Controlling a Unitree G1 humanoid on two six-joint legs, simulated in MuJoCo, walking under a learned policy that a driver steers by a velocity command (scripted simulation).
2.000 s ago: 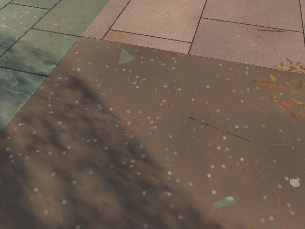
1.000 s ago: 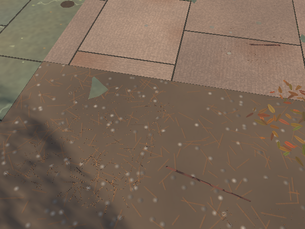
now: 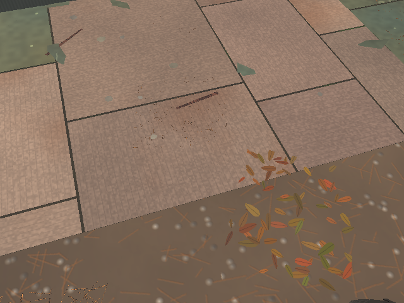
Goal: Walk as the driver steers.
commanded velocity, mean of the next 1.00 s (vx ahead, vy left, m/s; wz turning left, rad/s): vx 0.50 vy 0.00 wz -0.18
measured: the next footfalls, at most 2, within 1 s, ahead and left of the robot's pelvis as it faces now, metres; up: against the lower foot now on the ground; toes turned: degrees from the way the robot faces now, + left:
right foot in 0.46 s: +0.35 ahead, -0.16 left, +0.00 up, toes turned -20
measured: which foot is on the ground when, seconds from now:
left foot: down 0.00-0.46, up 0.48-1.00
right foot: up 0.00-0.44, down 0.46-1.00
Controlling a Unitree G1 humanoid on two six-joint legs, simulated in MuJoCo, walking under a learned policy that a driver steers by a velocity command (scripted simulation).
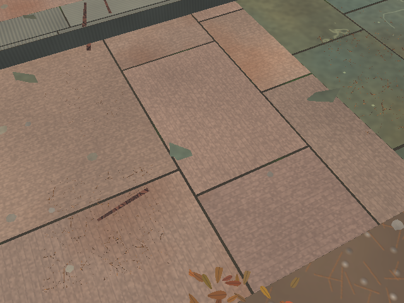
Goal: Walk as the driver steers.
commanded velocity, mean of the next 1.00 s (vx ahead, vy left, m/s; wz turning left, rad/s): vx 0.50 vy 0.00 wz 0.57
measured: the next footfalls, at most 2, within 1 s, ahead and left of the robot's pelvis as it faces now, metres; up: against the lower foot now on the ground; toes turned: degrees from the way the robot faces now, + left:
left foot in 0.02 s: +0.16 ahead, +0.06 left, +0.00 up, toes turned +6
right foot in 0.52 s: +0.50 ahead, -0.05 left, +0.00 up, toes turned +21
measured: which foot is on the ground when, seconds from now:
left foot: up 0.00-0.00, down 0.02-0.54, up 0.56-1.00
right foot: down 0.00-0.04, up 0.06-0.50, down 0.52-1.00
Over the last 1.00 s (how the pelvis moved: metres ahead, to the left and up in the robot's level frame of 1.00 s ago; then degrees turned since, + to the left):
0.50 -0.12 0.00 -6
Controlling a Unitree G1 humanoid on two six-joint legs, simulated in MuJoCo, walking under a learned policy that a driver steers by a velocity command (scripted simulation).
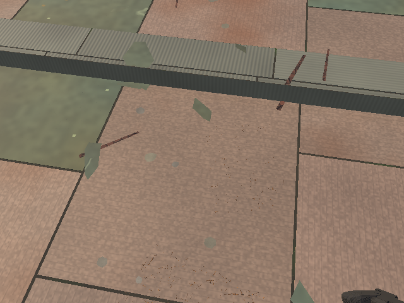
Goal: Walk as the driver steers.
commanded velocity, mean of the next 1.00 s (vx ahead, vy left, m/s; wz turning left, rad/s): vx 0.50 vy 0.00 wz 0.44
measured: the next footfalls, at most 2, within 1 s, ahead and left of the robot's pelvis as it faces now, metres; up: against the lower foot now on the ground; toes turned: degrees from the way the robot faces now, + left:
left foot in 0.06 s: +0.19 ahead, +0.09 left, +0.00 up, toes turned +6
right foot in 0.60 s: +0.54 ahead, +0.00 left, +0.00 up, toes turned +22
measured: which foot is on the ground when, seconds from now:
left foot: up 0.00-0.04, down 0.06-0.60, up 0.62-1.00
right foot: down 0.00-0.08, up 0.10-0.58, down 0.60-1.00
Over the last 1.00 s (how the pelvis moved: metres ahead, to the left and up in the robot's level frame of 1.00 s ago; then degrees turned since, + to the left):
0.51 0.09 0.01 36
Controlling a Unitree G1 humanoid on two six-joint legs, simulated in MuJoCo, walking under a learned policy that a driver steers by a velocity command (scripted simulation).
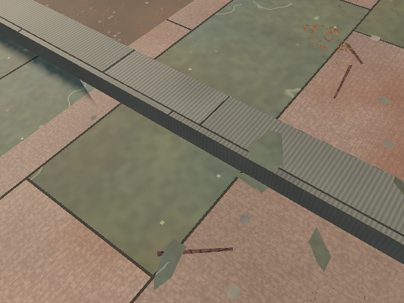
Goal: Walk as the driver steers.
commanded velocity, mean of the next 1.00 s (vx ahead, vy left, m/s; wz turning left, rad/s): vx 0.40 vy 0.00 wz -0.40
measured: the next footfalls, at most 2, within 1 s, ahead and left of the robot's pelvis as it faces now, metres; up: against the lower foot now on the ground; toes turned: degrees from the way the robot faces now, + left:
left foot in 0.08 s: +0.19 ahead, +0.11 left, +0.00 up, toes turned +2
right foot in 0.62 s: +0.46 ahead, -0.10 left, +0.00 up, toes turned -20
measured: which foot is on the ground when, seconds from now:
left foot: up 0.00-0.06, down 0.08-0.64, up 0.66-1.00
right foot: down 0.00-0.10, up 0.12-0.60, down 0.62-1.00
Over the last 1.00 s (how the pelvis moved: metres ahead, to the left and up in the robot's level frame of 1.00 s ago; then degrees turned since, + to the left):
0.53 0.11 0.01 26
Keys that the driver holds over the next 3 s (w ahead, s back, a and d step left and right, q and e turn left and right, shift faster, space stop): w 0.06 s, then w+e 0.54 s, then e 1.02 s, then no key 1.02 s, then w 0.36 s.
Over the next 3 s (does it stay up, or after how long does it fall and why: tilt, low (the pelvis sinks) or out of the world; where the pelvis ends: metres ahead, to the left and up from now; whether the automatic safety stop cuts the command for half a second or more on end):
stays up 0.50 -0.09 -0.01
